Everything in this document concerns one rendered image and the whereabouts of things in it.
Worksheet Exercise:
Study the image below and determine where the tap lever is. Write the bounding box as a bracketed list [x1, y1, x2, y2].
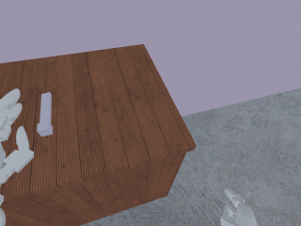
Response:
[37, 92, 53, 137]

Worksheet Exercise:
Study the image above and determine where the left robot hand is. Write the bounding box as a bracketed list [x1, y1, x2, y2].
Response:
[0, 89, 34, 187]

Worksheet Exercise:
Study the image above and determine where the right robot hand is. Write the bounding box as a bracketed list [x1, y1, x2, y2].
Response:
[220, 188, 258, 226]

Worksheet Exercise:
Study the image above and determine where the counter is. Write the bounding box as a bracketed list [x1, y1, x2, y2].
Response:
[0, 44, 197, 226]

